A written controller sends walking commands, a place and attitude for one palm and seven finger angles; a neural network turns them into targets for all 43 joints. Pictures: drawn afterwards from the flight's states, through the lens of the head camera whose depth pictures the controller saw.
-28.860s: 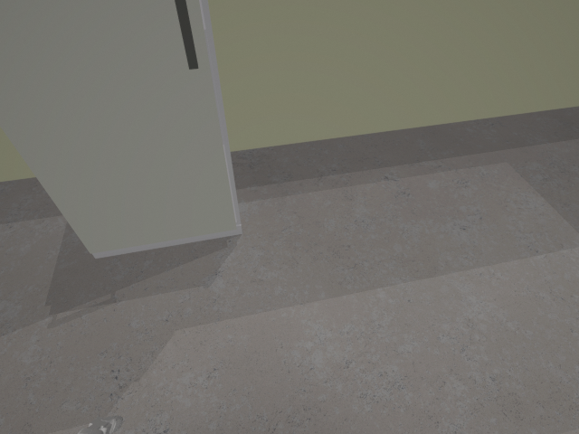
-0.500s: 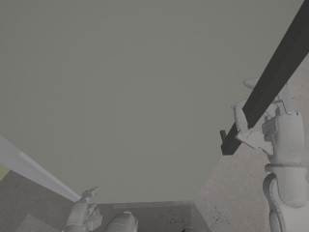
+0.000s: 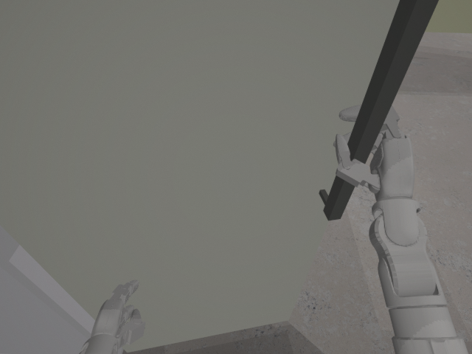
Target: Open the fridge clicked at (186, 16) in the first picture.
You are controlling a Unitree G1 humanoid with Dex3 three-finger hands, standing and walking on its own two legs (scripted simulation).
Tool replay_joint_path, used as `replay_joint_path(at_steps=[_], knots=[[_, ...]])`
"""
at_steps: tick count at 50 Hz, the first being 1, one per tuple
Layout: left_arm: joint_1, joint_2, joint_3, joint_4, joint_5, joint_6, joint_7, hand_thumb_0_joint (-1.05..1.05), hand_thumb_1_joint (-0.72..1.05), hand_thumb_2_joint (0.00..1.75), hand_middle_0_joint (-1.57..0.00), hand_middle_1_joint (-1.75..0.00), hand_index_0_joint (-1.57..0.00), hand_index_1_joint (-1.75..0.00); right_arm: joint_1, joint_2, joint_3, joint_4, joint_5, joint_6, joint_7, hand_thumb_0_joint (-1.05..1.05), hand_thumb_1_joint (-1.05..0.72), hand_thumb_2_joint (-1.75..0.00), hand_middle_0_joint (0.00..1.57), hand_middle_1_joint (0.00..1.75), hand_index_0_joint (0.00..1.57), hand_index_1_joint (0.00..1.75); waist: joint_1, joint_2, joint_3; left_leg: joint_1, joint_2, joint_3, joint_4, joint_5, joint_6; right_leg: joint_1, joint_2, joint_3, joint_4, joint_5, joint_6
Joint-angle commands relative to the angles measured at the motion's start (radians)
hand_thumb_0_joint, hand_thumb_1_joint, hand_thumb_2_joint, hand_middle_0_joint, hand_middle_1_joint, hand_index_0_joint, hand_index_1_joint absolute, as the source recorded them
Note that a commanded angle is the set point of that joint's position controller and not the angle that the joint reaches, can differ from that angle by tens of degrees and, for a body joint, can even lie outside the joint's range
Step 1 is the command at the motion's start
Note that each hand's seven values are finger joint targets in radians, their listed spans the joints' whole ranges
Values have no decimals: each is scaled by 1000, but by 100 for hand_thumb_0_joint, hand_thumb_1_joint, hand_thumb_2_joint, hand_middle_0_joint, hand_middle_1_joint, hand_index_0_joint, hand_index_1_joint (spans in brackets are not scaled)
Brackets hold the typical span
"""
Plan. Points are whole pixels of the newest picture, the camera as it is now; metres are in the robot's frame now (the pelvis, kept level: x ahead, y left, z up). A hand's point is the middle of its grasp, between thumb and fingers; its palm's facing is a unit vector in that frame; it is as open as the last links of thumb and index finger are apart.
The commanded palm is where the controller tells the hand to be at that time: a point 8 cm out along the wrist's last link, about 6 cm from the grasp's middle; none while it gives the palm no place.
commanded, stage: stop walking and hold the door back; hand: right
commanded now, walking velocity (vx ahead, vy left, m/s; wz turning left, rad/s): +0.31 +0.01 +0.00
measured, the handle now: (358, 122) +0.36 -0.16 +0.25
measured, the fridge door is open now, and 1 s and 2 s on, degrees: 77 71 70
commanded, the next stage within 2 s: loosen the grip on the handle in 1.62 s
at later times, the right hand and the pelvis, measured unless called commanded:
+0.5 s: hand (332, 138) +0.38 -0.14 +0.21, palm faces +0.12 +0.98 -0.18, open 5.8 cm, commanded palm +0.35 -0.20 +0.18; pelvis -0.06 +0.00 +0.00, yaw +1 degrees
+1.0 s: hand (334, 139) +0.38 -0.15 +0.21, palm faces +0.05 +0.98 -0.20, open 5.7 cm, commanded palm +0.36 -0.21 +0.18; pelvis -0.04 -0.02 +0.00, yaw +5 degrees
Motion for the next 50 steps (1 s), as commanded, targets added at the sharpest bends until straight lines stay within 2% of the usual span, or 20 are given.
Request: replay_joint_path(at_steps=[1, 3, 4, 5, 6, 7, 8, 11, 15, 18, 19, 22, 23, 24, 27, 29, 32, 38, 43, 50], knots=[[-87, 111, 18, -110, -8, -20, 2, 0, 90, 90, -20, -30, -20, -30, -683, -13, 29, 26, 21, -30, 8, 0, -90, -90, 45, 140, 45, 140, 32, -190, -177, 188, -54, 61, -118, -23, 6, -136, -214, 194, -321, -456, -64], [-82, 121, 21, -86, -2, -13, 9, 0, 90, 90, -20, -30, -20, -30, -730, -80, -40, 157, 27, -25, 6, 0, -90, -90, 45, 140, 45, 140, 17, -172, -190, 311, -40, 43, -303, -27, 34, -208, -164, 148, -209, -486, -37], [-66, 115, 29, -73, 6, -7, 12, 0, 90, 90, -20, -30, -20, -30, -742, -138, -91, 229, 22, -26, 6, 0, -90, -90, 45, 140, 45, 140, 2, 12, -179, 305, 45, -127, -487, -119, 85, -243, -78, 78, 25, -412, -2], [-56, 105, 44, -78, 11, 0, 14, 0, 90, 90, -20, -30, -20, -30, -756, -197, -137, 261, 33, -22, 10, 0, -90, -90, 45, 140, 45, 140, 2, 332, -146, 245, 264, -548, -682, -356, 197, -345, 35, -1, 373, -300, 53], [-74, 137, 60, -73, 20, -10, 21, 0, 90, 90, -20, -30, -20, -30, -833, -237, -182, 212, 49, -19, 17, 0, -90, -90, 45, 140, 45, 140, 1, 293, -141, 120, 363, -694, -754, -324, 229, -334, 36, 78, 605, -231, 76], [-77, 109, 44, -58, 12, -33, 13, 0, 90, 90, -20, -30, -20, -30, -845, -241, -162, 238, 43, -16, 19, 0, -90, -90, 45, 140, 45, 140, 20, 298, -168, 108, 357, -694, -759, -468, 196, -348, 29, 128, 673, -190, 72], [-48, 90, 36, -25, 17, -47, 17, 0, 90, 90, -20, -30, -20, -30, -853, -214, -158, 318, 40, -23, 19, 0, -90, -90, 45, 140, 45, 140, 48, 233, -149, 117, 303, -552, -706, -466, 161, -359, -3, 122, 649, -133, 72], [-2, 111, 39, -1, 13, -44, 28, 0, 90, 90, -20, -30, -20, -30, -867, -316, -245, 442, 29, -53, 21, 0, -90, -90, 45, 140, 45, 140, 37, 193, -190, 191, 249, -340, -621, -204, 123, -310, -16, 35, 437, -125, 70], [22, 111, 42, -23, 11, -59, 32, 0, 90, 90, -20, -30, -20, -30, -828, -370, -302, 480, 23, -63, 28, 0, -90, -90, 45, 140, 45, 140, 16, 292, -242, 200, 220, -288, -615, -176, 113, -118, 20, -85, 98, -186, 50], [47, 107, 35, -23, 7, -73, 31, 0, 90, 90, -20, -30, -20, -30, -849, -315, -273, 446, 21, -87, 40, 0, -90, -90, 45, 140, 45, 140, 44, 182, -289, 171, 159, -190, -499, -62, 93, 108, 12, -128, -177, -68, 31], [64, 139, 54, -21, 6, -75, 31, 0, 90, 90, -20, -30, -20, -30, -834, -345, -301, 444, 19, -100, 43, 0, -90, -90, 45, 140, 45, 140, 42, 76, -293, 134, 117, -168, -422, -20, 76, 166, -39, -79, -212, -43, 14], [35, 131, 50, -63, -14, -65, 3, 0, 90, 90, -20, -30, -20, -30, -852, -150, -159, 383, 39, -125, 76, 0, -90, -90, 45, 140, 45, 140, 53, -228, -278, -45, -56, 13, -97, -64, 8, 201, -318, 281, -312, -115, -109], [28, 107, 33, -60, -9, -66, 5, 0, 90, 90, -20, -30, -20, -30, -889, -185, -184, 377, 26, -129, 67, 0, -90, -90, 45, 140, 45, 140, 62, -278, -209, -88, -38, -6, -35, -83, 13, 150, -364, 344, -340, -141, -154], [55, 134, 40, -41, -5, -59, 8, 0, 90, 90, -20, -30, -20, -30, -884, -267, -242, 409, 20, -127, 52, 0, -90, -90, 45, 140, 45, 140, 56, -183, -177, -58, -18, -23, -69, -38, 17, 102, -377, 335, -308, -71, -159], [64, 171, 55, -59, -14, -46, 7, 0, 90, 90, -20, -30, -20, -30, -742, -272, -247, 389, 19, -103, 52, 0, -90, -90, 45, 140, 45, 140, 34, 1, -241, 242, -3, -20, -429, 172, 23, 28, -231, 46, -39, 149, -27], [57, 147, 60, -75, -9, -41, 6, 0, 90, 90, -20, -30, -20, -30, -744, -330, -274, 367, 6, -92, 44, 0, -90, -90, 45, 140, 45, 140, 64, 140, -274, 370, 230, -353, -529, 290, 136, -174, -78, -67, 143, -123, 58], [58, 154, 71, -51, -12, -49, 7, 0, 90, 90, -20, -30, -20, -30, -694, -394, -338, 367, 22, -61, 40, 0, -90, -90, 45, 140, 45, 140, 30, 244, -226, 336, 297, -463, -619, 127, 179, -279, -54, 61, 361, -290, 61], [57, 130, 29, -32, 11, -56, 21, 0, 90, 90, -20, -30, -20, -30, -654, -410, -369, 370, 22, -100, 41, 0, -90, -90, 45, 140, 45, 140, 45, 112, -278, 158, 156, -187, -544, 91, 83, 70, -31, -21, -82, -32, 48], [18, 143, 34, -62, -2, -41, 13, 0, 90, 90, -20, -30, -20, -30, -698, -351, -309, 412, 23, -133, 63, 0, -90, -90, 45, 140, 45, 140, 37, -65, -177, 87, 19, -117, -465, -9, 8, 9, -167, 137, -215, -140, -9], [19, 133, 46, -91, -2, -32, 11, 0, 90, 90, -20, -30, -20, -30, -639, -303, -285, 365, 23, -134, 60, 0, -90, -90, 45, 140, 45, 140, 31, 66, -252, 161, 62, -173, -476, 188, 21, 21, -122, 57, -108, 29, 23]])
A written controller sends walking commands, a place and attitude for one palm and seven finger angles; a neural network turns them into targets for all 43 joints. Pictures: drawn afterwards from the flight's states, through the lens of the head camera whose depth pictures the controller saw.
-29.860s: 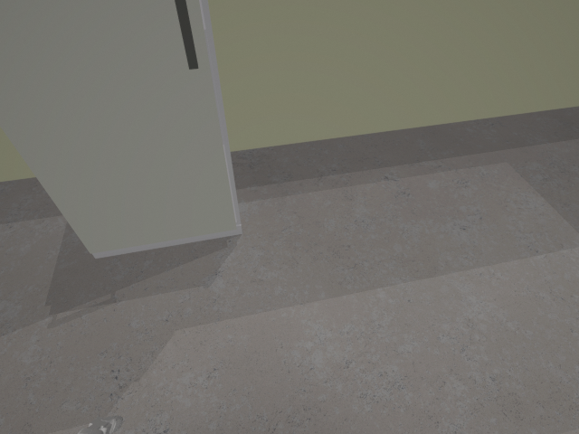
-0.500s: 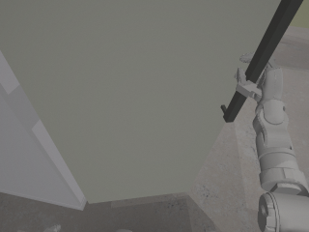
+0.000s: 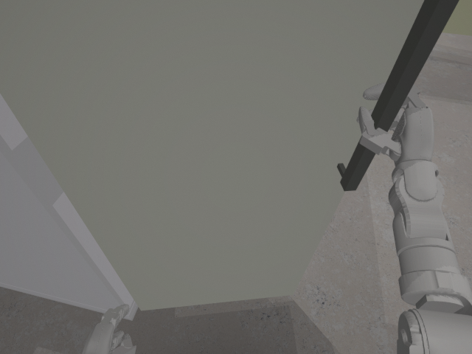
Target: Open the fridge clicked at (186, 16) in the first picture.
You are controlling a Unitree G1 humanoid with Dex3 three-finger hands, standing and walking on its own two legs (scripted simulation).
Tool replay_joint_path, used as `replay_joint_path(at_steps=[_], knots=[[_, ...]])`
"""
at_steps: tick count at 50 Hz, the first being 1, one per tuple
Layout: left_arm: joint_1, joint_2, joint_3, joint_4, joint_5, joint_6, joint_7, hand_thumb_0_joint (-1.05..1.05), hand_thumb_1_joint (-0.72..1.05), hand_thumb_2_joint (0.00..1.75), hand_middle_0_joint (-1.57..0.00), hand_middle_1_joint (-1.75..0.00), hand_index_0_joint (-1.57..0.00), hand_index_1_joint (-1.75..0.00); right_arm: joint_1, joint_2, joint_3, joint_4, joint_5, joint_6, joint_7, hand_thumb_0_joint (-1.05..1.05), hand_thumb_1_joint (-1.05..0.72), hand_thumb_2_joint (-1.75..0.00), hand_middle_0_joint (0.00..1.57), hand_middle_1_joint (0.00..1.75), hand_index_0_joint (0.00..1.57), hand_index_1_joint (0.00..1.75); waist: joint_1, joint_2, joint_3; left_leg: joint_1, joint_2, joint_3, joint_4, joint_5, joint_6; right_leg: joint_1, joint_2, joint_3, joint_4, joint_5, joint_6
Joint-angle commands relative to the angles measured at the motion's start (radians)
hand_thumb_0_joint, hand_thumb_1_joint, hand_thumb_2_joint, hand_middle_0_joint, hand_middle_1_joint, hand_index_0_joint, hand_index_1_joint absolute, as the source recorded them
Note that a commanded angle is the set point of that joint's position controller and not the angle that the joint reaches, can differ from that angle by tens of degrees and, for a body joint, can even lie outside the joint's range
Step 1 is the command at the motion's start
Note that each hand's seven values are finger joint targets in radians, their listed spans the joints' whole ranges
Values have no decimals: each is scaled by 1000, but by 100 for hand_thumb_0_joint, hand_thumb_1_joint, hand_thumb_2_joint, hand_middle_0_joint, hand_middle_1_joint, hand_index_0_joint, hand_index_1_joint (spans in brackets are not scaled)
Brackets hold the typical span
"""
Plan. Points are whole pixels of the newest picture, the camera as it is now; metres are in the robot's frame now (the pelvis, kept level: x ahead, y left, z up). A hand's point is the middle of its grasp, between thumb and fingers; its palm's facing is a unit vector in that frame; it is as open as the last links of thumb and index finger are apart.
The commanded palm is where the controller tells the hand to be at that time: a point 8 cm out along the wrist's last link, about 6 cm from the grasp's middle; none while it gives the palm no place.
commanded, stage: stop walking and hold the door back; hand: right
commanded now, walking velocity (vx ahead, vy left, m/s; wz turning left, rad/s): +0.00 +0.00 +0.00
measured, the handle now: (382, 96) +0.45 -0.18 +0.25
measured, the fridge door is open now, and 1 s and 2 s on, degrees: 71 70 69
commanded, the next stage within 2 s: loosen the grip on the handle in 0.62 s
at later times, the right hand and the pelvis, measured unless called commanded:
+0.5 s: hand (367, 132) +0.41 -0.16 +0.20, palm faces +0.14 +0.97 -0.18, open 5.8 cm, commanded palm +0.38 -0.22 +0.18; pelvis +0.02 -0.01 +0.00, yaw +1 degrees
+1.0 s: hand (370, 126) +0.42 -0.17 +0.21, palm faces +0.16 +0.98 -0.14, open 10.3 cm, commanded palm +0.38 -0.22 +0.20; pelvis +0.01 +0.01 +0.00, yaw +0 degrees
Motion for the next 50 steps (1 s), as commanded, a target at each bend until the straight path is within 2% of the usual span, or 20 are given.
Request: replay_joint_path(at_steps=[1, 4, 8, 10, 11, 23, 26, 28, 35, 36, 37, 38, 39, 40, 42, 43, 45, 47, 48, 50], knots=[[-50, 118, 45, -132, 4, -30, 8, 0, 90, 90, -20, -30, -20, -30, -296, -243, -120, -154, 6, -24, -43, 0, -90, -90, 45, 140, 45, 140, -37, 92, -225, 83, 112, -126, -139, -61, -7, 42, -71, 87, -57, 31, -16], [-53, 122, 46, -134, 4, -27, 9, 0, 90, 90, -20, -30, -20, -30, -260, -256, -134, -195, 8, -24, -46, 0, -90, -90, 45, 140, 45, 140, -36, 75, -248, 106, 113, -108, -120, 35, -3, 73, -74, 86, -61, 122, -11], [-65, 119, 43, -139, 4, -17, 10, 0, 90, 90, -20, -30, -20, -30, -203, -247, -132, -223, 13, -22, -48, 0, -90, -90, 45, 140, 45, 140, -37, 63, -248, 110, 98, -80, -111, 60, -12, 84, -87, 97, -79, 150, -15], [-81, 103, 35, -152, 5, -17, 9, 0, 90, 90, -20, -30, -20, -30, -209, -188, -88, -272, 17, -26, -44, 0, -90, -90, 45, 140, 45, 140, -33, 47, -246, 97, 87, -70, -106, 58, -16, 93, -93, 96, -87, 149, -18], [-77, 111, 39, -149, 7, -15, 10, 0, 90, 90, -20, -30, -20, -30, -177, -220, -120, -263, 16, -24, -49, 0, -90, -90, 45, 140, 45, 140, -37, 48, -240, 92, 87, -76, -117, 40, -17, 86, -93, 95, -88, 131, -19], [-92, 104, 39, -160, 6, 1, 14, 0, 90, 90, -20, -30, -20, -30, -87, -183, -92, -366, 23, -18, -53, 0, -90, -90, 45, 140, 45, 140, -32, 49, -260, 125, 85, -57, -106, 150, -13, 116, -94, 81, -88, 216, -13], [-104, 97, 36, -169, 8, 5, 11, 0, 90, 90, -20, -30, -20, -30, -64, -154, -68, -400, 23, -15, -52, 0, -90, -90, 45, 140, 45, 140, -31, 41, -249, 107, 85, -66, -122, 118, -15, 115, -90, 77, -91, 180, -12], [-94, 107, 41, -157, 7, 7, 15, 0, 90, 90, -20, -30, -20, -30, -74, -201, -105, -398, 24, -12, -61, 0, -90, -90, 45, 140, 45, 140, -30, 53, -248, 110, 88, -66, -132, 121, -14, 120, -89, 72, -92, 177, -11], [-102, 101, 42, -163, 8, 14, 14, 0, 90, 90, -20, -30, -20, -30, -30, -191, -102, -406, 25, -14, -59, 0, -90, -90, 45, 140, 45, 140, -28, 59, -239, 102, 93, -73, -166, 87, -15, 122, -75, 65, -97, 150, -8], [-66, 97, 86, -163, 31, -42, -24, 0, 90, 90, -20, -30, -20, -30, -967, -707, -385, -560, -117, -32, -27, 0, -90, -90, 45, 140, 45, 140, -52, 290, -54, 93, 63, -109, -199, 165, -15, -3, -88, 23, -64, 93, -38], [-81, 202, 166, -94, 40, -79, -53, 0, 90, 90, -20, -30, -20, -30, -937, -591, -353, -274, -41, 71, 29, 0, -78, -84, 45, 140, 45, 140, 34, -213, -331, 161, 45, 12, 7, 315, 71, 50, -33, 47, -156, 390, 18], [53, 152, 127, -122, 0, -110, -66, 0, 90, 90, -20, -30, -20, -30, -580, -232, -112, -135, -37, 86, 76, 0, -66, -78, 45, 140, 45, 140, 20, -86, -435, 69, 3, 85, 19, 204, 67, 192, -15, 45, -78, 487, 89], [46, 133, 103, -123, -4, -118, -64, 0, 90, 90, -20, -30, -20, -30, -352, -182, -191, -115, 26, 65, 104, 0, -54, -73, 45, 140, 45, 140, -16, -44, -431, 45, -18, 73, -15, 210, 47, 228, -13, 52, -53, 461, 69], [15, 155, 87, -139, 5, -118, -62, 0, 90, 90, -20, -30, -20, -30, -316, -271, -272, -205, 80, 28, 106, 0, -42, -67, 45, 140, 45, 140, -53, -65, -463, 99, -10, 55, -37, 172, 36, 212, 1, 47, -69, 329, 51], [-16, 141, 71, -154, 14, -123, -64, 0, 90, 90, -20, -30, -20, -30, -328, -201, -204, -212, 98, -36, 91, 0, -17, -55, 45, 140, 45, 140, -30, 3, -365, 107, -1, 48, -59, 72, 29, 95, -1, 48, -89, 142, 24], [-15, 142, 64, -163, 12, -127, -74, 0, 90, 90, -20, -30, -20, -30, -340, -149, -130, -208, 81, -68, 80, 0, -5, -49, 45, 140, 45, 140, -14, 41, -313, 67, -1, 43, -62, 5, 25, 52, -3, 47, -89, 65, 14], [-14, 149, 67, -175, 8, -131, -81, 0, 90, 90, -20, -30, -20, -30, -313, -199, -141, -190, 57, -122, 56, 0, 19, -37, 45, 140, 45, 140, -22, 80, -278, 39, 6, 21, -70, -118, 22, -13, -2, 43, -85, -57, -1], [-27, 150, 67, -188, 5, -130, -82, 0, 90, 90, -20, -30, -20, -30, -319, -233, -147, -220, 40, -162, 44, 0, 43, -26, 44, 138, 44, 138, -26, 58, -268, 48, 17, 0, -75, -167, 23, -43, 2, 30, -73, -92, -10], [-30, 146, 59, -197, 0, -133, -83, 0, 90, 90, -20, -30, -20, -30, -329, -215, -103, -215, 32, -168, 49, 0, 55, -20, 42, 137, 42, 137, -18, 53, -246, 38, 19, -15, -81, -192, 22, -61, 6, 23, -69, -109, -15], [-25, 147, 60, -192, -7, -136, -77, 0, 90, 90, -20, -30, -20, -30, -341, -247, -103, -217, 28, -168, 52, 0, 55, -20, 40, 133, 40, 133, -11, 76, -233, 41, 27, -46, -102, -238, 15, -93, 12, 14, -52, -123, -22]])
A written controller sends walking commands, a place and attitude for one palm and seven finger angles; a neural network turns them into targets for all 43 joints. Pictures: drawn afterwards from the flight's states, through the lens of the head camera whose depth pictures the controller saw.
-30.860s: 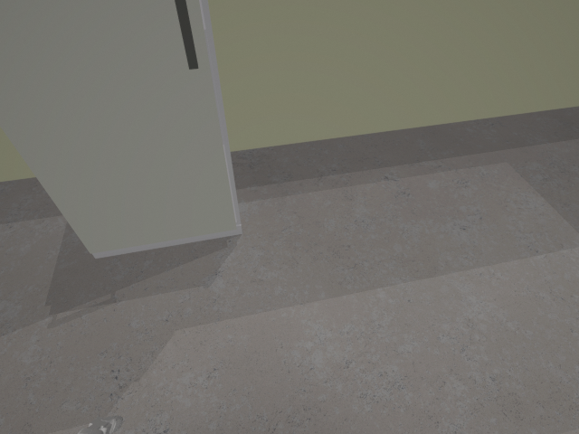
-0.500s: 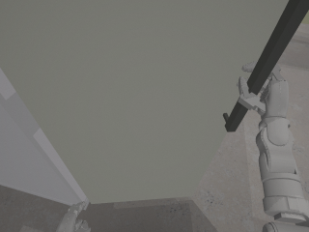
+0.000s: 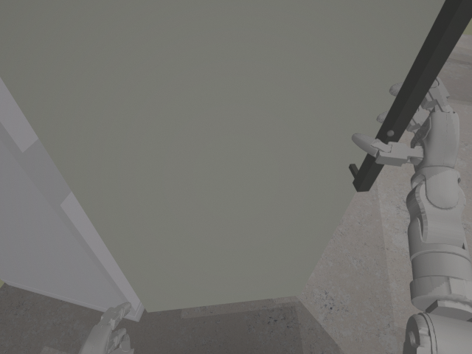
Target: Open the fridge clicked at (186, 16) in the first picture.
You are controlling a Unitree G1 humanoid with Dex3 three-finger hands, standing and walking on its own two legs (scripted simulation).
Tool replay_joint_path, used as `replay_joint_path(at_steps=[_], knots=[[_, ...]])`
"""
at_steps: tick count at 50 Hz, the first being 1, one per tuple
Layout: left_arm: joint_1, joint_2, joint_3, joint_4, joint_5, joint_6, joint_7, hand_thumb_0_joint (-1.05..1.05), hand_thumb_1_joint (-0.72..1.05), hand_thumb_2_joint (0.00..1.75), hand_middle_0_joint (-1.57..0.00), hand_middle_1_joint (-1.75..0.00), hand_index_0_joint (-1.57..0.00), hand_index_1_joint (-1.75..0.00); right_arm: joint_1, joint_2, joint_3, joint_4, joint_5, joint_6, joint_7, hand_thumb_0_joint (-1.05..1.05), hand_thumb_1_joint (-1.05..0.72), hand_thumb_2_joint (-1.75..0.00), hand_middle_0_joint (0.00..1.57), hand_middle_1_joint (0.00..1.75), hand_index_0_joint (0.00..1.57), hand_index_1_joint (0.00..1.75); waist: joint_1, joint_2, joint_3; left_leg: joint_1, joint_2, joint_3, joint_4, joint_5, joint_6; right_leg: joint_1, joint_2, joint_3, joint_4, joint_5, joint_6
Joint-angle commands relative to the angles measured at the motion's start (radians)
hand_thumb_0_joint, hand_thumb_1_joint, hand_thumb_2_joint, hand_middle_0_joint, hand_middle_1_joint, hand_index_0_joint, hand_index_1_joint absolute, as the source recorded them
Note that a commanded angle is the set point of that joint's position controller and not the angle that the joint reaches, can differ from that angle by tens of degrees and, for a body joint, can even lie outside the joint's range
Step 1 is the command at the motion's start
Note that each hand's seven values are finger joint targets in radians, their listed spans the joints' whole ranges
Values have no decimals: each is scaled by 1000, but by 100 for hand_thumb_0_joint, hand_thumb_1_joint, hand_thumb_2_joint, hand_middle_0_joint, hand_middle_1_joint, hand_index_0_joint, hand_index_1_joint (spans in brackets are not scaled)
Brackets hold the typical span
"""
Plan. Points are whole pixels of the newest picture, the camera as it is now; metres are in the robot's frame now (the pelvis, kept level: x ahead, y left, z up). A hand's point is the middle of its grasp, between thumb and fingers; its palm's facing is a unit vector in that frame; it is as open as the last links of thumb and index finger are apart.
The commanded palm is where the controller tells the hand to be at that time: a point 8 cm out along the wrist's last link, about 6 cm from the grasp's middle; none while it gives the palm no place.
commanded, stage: loosen the grip on the handle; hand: right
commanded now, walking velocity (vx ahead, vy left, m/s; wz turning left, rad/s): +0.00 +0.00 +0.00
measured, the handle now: (398, 96) +0.45 -0.19 +0.25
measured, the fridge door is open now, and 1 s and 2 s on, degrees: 70 69 69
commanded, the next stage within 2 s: slip the hand off the handle in 0.30 s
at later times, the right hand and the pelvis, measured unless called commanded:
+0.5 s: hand (400, 144) +0.41 -0.21 +0.19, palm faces +0.17 +0.97 -0.18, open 14.6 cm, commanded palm +0.39 -0.25 +0.19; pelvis +0.03 +0.00 +0.00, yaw -2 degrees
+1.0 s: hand (434, 143) +0.42 -0.26 +0.19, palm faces +0.17 +0.97 -0.19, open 14.7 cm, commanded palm +0.38 -0.30 +0.19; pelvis +0.03 -0.02 -0.01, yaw -2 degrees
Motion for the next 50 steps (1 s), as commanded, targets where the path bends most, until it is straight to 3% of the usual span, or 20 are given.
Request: replay_joint_path(at_steps=[1, 5, 7, 12, 13, 17, 18, 19, 20, 22, 24, 27, 29, 33, 37, 39, 42, 43, 49, 50], knots=[[-83, 130, 41, -141, -13, -49, 12, 0, 90, 90, -20, -30, -20, -30, -357, -222, -7, -223, -4, -100, 15, 0, 55, -20, 38, 132, 38, 132, -36, 70, -182, 119, 42, -73, -151, -212, -13, -54, 25, 3, -58, -105, -42], [-77, 130, 47, -119, -18, -45, 26, 0, 90, 90, -20, -30, -20, -30, -361, -270, -60, -267, 40, -81, 42, 0, 55, -20, 33, 125, 33, 125, -42, 71, -228, 199, 59, -123, -152, -118, -21, -73, 29, 4, -31, -22, -40], [-62, 125, 48, -84, -19, -44, 32, 0, 90, 90, -20, -30, -20, -30, -451, -257, -44, -270, 45, -72, 38, 0, 55, -20, 30, 122, 30, 122, -13, 24, -228, 170, 55, -105, -144, -69, -23, -51, 27, 11, -27, 5, -39], [-40, 127, 55, -75, -12, -43, 28, 0, 90, 90, -20, -30, -20, -30, -298, -265, -96, -314, 51, -34, 29, 0, 55, -20, 25, 115, 25, 115, -56, 0, -325, 259, 49, -51, -69, 213, -22, -21, 39, 15, -19, 157, -35], [-38, 116, 50, -87, -14, -46, 24, 0, 90, 90, -20, -30, -20, -30, -288, -196, -39, -335, 52, -30, 36, 0, 55, -20, 25, 115, 25, 115, -51, -13, -335, 249, 43, -35, -57, 271, -20, 5, 39, 13, -19, 196, -35], [-39, 121, 56, -95, -5, -48, 22, 0, 90, 90, -20, -30, -20, -30, -225, -222, -85, -433, 49, -30, 25, 0, 55, -20, 25, 115, 25, 115, -63, 25, -365, 265, 34, -9, -29, 395, -22, 41, 35, 17, -7, 289, -37], [-39, 114, 53, -104, -8, -50, 19, 0, 90, 90, -20, -30, -20, -30, -208, -181, -47, -443, 46, -33, 30, 0, 55, -20, 25, 115, 25, 115, -60, 23, -364, 257, 30, -2, -22, 408, -20, 48, 34, 17, -6, 308, -35], [-46, 107, 53, -112, -8, -55, 16, 0, 90, 90, -20, -30, -20, -30, -234, -140, -4, -501, 50, -39, 33, 0, 55, -20, 25, 115, 25, 115, -52, 10, -372, 237, 27, 1, -22, 407, -21, 77, 31, 17, -2, 319, -34], [-25, 121, 54, -74, -11, -47, 28, 0, 90, 90, -20, -30, -20, -30, -261, -222, -65, -348, 38, -30, 25, 0, 55, -20, 25, 115, 25, 115, -20, 57, -279, 167, 25, 0, -35, 335, -26, 33, 27, 19, 8, 256, -32], [-35, 127, 51, -80, -6, -35, 37, 0, 90, 90, -20, -30, -20, -30, -284, -254, -95, -359, 31, -42, 24, 0, 55, -20, 25, 115, 25, 115, -34, 34, -262, 170, 30, -4, -38, 281, -24, 10, 31, 23, 1, 214, -35], [-46, 106, 42, -95, -11, -40, 36, 0, 90, 90, -20, -30, -20, -30, -356, -178, -2, -394, 30, -59, 43, 0, 55, -20, 25, 115, 25, 115, -19, -34, -307, 147, 27, -2, -28, 260, -17, 55, 34, 27, 8, 221, -31], [-40, 110, 46, -89, -6, -43, 41, 0, 90, 90, -20, -30, -20, -30, -363, -213, -35, -415, 32, -87, 53, 0, 55, -20, 25, 115, 25, 115, -30, -75, -358, 144, 22, 8, -9, 277, -7, 104, 28, 45, 22, 285, -27], [-32, 106, 41, -88, -8, -47, 38, 0, 90, 90, -20, -30, -20, -30, -347, -168, 6, -365, 43, -83, 68, 0, 55, -20, 25, 115, 25, 115, -22, -39, -338, 113, 19, 16, -7, 266, -9, 103, 23, 56, 27, 283, -23], [-27, 120, 35, -83, -12, -32, 49, 0, 90, 90, -20, -30, -20, -30, -315, -237, -65, -251, 51, -53, 84, 0, 55, -20, 25, 115, 25, 115, -32, 12, -284, 123, 25, 17, -17, 231, -10, 33, 25, 56, 11, 227, -23], [-27, 121, 40, -91, -10, -25, 51, 0, 90, 90, -20, -30, -20, -30, -327, -282, -108, -291, 55, -62, 99, 0, 55, -20, 25, 115, 25, 115, -44, -25, -311, 136, 22, 18, -7, 241, -3, 46, 24, 63, 15, 261, -21], [-20, 116, 38, -101, -10, -28, 47, 0, 90, 90, -20, -30, -20, -30, -350, -228, -49, -319, 59, -75, 114, 0, 55, -20, 25, 115, 25, 115, -31, -42, -328, 110, 18, 22, -2, 238, -4, 69, 22, 65, 21, 274, -17], [-12, 132, 45, -87, -8, -21, 55, 0, 90, 90, -20, -30, -20, -30, -324, -316, -128, -284, 57, -85, 116, 0, 55, -20, 25, 115, 25, 115, -39, -39, -295, 96, 14, 22, -7, 193, -1, 52, 18, 72, 19, 245, -18], [-10, 127, 39, -91, -10, -22, 54, 0, 90, 90, -20, -30, -20, -30, -347, -265, -77, -271, 62, -83, 126, 0, 55, -20, 25, 115, 25, 115, -22, -39, -287, 79, 17, 22, -10, 180, -4, 47, 21, 70, 19, 224, -19], [13, 136, 42, -83, -8, -18, 63, 0, 90, 90, -20, -30, -20, -30, -393, -346, -133, -240, 67, -91, 148, 0, 55, -20, 25, 115, 25, 115, -26, -60, -322, 72, 13, 21, -7, 143, -1, 43, 21, 81, 20, 200, -17], [6, 132, 41, -92, -7, -20, 61, 0, 90, 90, -20, -30, -20, -30, -380, -308, -105, -269, 75, -96, 157, 0, 55, -20, 25, 115, 25, 115, -27, -75, -335, 74, 12, 22, -4, 146, -1, 57, 22, 82, 20, 207, -16]])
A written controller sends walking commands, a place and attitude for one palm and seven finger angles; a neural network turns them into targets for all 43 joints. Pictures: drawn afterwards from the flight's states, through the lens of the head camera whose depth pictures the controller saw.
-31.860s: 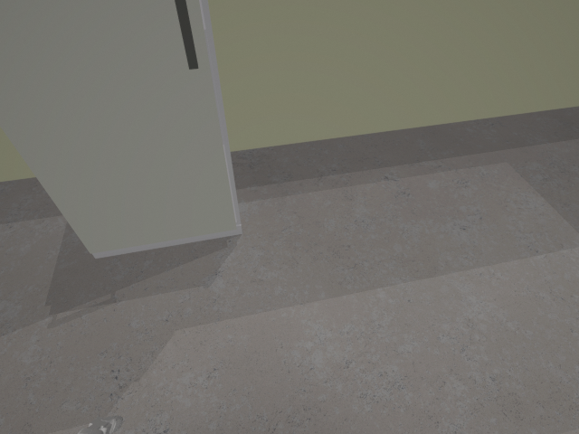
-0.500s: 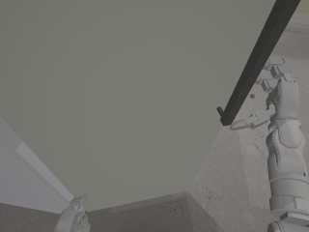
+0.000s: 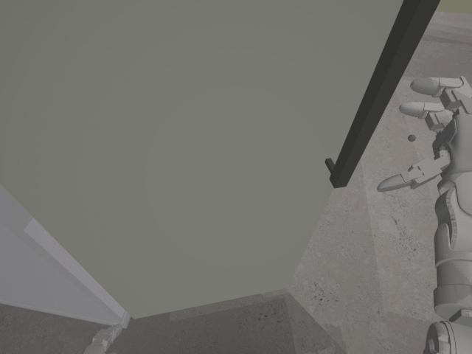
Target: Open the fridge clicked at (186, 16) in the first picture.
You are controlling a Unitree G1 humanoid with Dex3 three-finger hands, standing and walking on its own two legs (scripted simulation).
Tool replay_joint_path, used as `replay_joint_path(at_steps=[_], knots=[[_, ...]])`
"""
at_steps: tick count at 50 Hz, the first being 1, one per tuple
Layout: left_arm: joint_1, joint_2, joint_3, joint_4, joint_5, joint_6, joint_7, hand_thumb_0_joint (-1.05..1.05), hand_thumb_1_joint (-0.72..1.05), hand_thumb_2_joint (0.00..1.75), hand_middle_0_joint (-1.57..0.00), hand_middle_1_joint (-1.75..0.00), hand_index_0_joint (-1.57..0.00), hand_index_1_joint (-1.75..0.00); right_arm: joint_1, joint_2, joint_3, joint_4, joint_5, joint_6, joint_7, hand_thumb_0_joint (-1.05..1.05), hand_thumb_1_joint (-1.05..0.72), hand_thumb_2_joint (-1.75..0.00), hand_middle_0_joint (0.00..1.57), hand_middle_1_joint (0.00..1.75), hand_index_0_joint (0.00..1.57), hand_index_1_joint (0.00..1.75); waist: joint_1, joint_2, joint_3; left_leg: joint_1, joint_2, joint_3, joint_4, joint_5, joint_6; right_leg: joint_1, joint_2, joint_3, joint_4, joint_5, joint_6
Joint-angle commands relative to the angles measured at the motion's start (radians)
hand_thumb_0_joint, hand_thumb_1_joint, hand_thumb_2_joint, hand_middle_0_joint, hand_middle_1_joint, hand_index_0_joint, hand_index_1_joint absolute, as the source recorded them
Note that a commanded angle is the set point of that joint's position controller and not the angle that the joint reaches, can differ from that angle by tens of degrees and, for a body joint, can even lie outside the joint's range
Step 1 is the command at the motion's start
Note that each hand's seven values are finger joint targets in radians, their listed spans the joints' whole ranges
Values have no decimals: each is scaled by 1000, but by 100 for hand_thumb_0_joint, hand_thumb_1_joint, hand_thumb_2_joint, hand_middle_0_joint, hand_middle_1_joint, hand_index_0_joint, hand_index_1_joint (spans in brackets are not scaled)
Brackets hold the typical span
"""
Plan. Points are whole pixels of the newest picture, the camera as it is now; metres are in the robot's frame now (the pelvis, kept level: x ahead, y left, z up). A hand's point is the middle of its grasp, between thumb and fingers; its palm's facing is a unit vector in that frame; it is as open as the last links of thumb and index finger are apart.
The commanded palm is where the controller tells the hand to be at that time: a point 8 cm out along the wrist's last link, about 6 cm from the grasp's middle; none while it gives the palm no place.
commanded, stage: slip the hand off the handle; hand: right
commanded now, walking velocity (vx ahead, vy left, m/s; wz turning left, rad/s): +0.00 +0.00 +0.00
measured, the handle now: (369, 87) +0.43 -0.15 +0.25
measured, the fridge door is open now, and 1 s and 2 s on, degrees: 69 69 69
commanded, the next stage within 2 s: draw the hand back to the body in 0.68 s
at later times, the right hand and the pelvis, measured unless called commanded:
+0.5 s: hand (439, 184) +0.31 -0.23 +0.20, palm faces +0.15 +0.97 -0.21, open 14.7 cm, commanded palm +0.28 -0.27 +0.20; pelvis +0.00 +0.00 +0.00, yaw -1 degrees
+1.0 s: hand (455, 217) +0.27 -0.24 +0.18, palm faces +0.00 +0.99 -0.11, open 14.7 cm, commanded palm +0.23 -0.28 +0.20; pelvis +0.00 +0.01 +0.00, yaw -2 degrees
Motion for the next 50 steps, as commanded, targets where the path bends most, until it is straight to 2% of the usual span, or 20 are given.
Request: replay_joint_path(at_steps=[1, 4, 6, 7, 9, 11, 14, 18, 23, 26, 33, 36, 38, 40, 41, 43, 45, 47, 49, 50], knots=[[-33, 134, 49, -148, 2, -49, 7, 0, 90, 90, -20, -30, -20, -30, -380, -216, -58, -244, 31, -75, 16, 0, 55, -20, 25, 115, 25, 115, -10, -73, -312, 115, -14, -8, -48, 219, 31, 144, -1, 48, -73, 303, 12], [-37, 137, 52, -168, 3, -48, -1, 0, 90, 90, -20, -30, -20, -30, -274, -216, -80, -306, 49, -70, 21, 0, 55, -20, 25, 115, 25, 115, -34, -51, -333, 148, -14, -6, -41, 262, 28, 143, -4, 46, -72, 346, 13], [-47, 135, 51, -174, -2, -49, -2, 0, 90, 90, -20, -30, -20, -30, -231, -211, -86, -323, 56, -53, 22, 0, 55, -20, 25, 115, 25, 115, -34, -24, -287, 140, -16, -2, -47, 244, 26, 121, -6, 44, -80, 316, 12], [-51, 139, 51, -176, -1, -46, 1, 0, 90, 90, -20, -30, -20, -30, -194, -237, -118, -334, 56, -47, 16, 0, 55, -20, 25, 115, 25, 115, -47, -31, -278, 156, -14, -2, -48, 248, 29, 110, -7, 42, -83, 321, 11], [-62, 136, 49, -187, -2, -49, 2, 0, 90, 90, -20, -30, -20, -30, -182, -244, -130, -392, 62, -33, 14, 0, 55, -20, 25, 115, 25, 115, -44, -14, -284, 167, -13, -5, -51, 256, 25, 107, -4, 36, -86, 309, 6], [-79, 130, 46, -193, -2, -55, 5, 0, 90, 90, -20, -30, -20, -30, -160, -255, -148, -443, 65, -26, 12, 0, 55, -20, 25, 115, 25, 115, -46, -35, -275, 171, -14, -7, -53, 253, 24, 109, -3, 31, -88, 301, 6], [-94, 118, 44, -202, 1, -72, 2, 0, 90, 90, -20, -30, -20, -30, -92, -207, -116, -550, 70, -33, 15, 0, 55, -20, 25, 115, 25, 115, -50, -74, -303, 171, -15, -1, -42, 287, 25, 157, -6, 37, -76, 366, 12], [-117, 117, 36, -195, -7, -92, 9, 0, 90, 90, -20, -30, -20, -30, -33, -154, -63, -570, 82, -10, 27, 0, 55, -20, 25, 115, 25, 115, -35, -76, -219, 119, -13, 5, -57, 224, 24, 151, -8, 43, -84, 296, 15], [-145, 117, 26, -198, -9, -106, 19, 0, 90, 90, -20, -30, -20, -30, 55, -169, -99, -609, 100, 31, 33, 0, 55, -20, 25, 115, 25, 115, -48, -13, -198, 147, -5, 7, -67, 218, 21, 126, -2, 45, -88, 262, 9], [-166, 109, 20, -207, -8, -119, 22, 0, 90, 90, -20, -30, -20, -30, 57, -148, -77, -676, 111, 34, 46, 0, 55, -20, 25, 115, 25, 115, -49, -40, -196, 140, -5, 7, -66, 198, 20, 137, 1, 47, -88, 243, 10], [-182, 108, 12, -211, -6, -136, 25, 0, 90, 90, -20, -30, -20, -30, 171, -192, -142, -717, 134, 41, 64, 0, 55, -20, 25, 115, 25, 115, -67, -35, -191, 171, 5, -4, -74, 203, 16, 109, 7, 39, -78, 228, 3], [-195, 104, 4, -210, -9, -150, 31, 0, 90, 90, -20, -30, -20, -30, 127, -164, -105, -733, 144, 42, 79, 0, 55, -20, 25, 115, 25, 115, -53, -42, -154, 144, 5, -6, -87, 154, 13, 102, 8, 42, -81, 185, 0], [-191, 110, 8, -198, -9, -157, 39, 0, 90, 90, -20, -30, -20, -30, 111, -193, -129, -714, 148, 45, 82, 0, 55, -20, 25, 115, 25, 115, -50, -39, -153, 138, 8, -13, -95, 137, 12, 97, 7, 42, -73, 172, -2], [-194, 108, 5, -195, -11, -164, 43, 0, 90, 90, -20, -30, -20, -30, 84, -174, -101, -699, 147, 44, 89, 0, 55, -20, 25, 115, 25, 115, -44, -48, -142, 129, 11, -16, -99, 97, 11, 90, 9, 44, -74, 144, -1], [-204, 133, -1, -203, -34, -168, 54, 0, 90, 90, -20, -30, -20, -30, 178, -222, -119, -538, 183, 185, 140, 0, 55, -20, 25, 115, 25, 115, -64, -75, -196, 207, 21, -26, -105, 101, 16, 103, 5, 46, -104, 111, -7], [-235, 129, -9, -238, -50, -173, 71, 0, 90, 90, -20, -30, -20, -30, 106, -245, -123, -670, 205, 297, 191, 0, 55, -20, 25, 115, 25, 115, -70, -83, -225, 254, 35, -27, -118, 165, 8, 128, 9, 49, -105, 169, -18], [-247, 132, -17, -250, -50, -190, 75, 0, 90, 90, -20, -30, -20, -30, 108, -298, -182, -699, 229, 394, 227, 0, 55, -20, 25, 115, 25, 115, -85, -49, -255, 289, 33, -19, -111, 231, 6, 155, 9, 57, -105, 230, -26], [-254, 137, -28, -255, -50, -203, 69, 0, 90, 90, -20, -30, -20, -30, 146, -334, -236, -701, 266, 462, 271, 0, 55, -20, 25, 115, 25, 115, -94, -26, -255, 305, 35, -19, -110, 296, 0, 167, 9, 63, -97, 283, -31], [-241, 126, -30, -256, -48, -220, 54, 0, 90, 90, -20, -30, -20, -30, 177, -330, -267, -725, 287, 458, 282, 0, 55, -20, 25, 115, 25, 115, -93, 17, -215, 287, 32, -11, -108, 316, -7, 158, 10, 71, -90, 291, -28], [-238, 124, -28, -256, -48, -226, 48, 0, 90, 90, -20, -30, -20, -30, 214, -309, -263, -718, 292, 450, 281, 0, 55, -20, 25, 115, 25, 115, -92, 8, -187, 262, 28, -9, -112, 300, -7, 159, 8, 68, -89, 281, -25]])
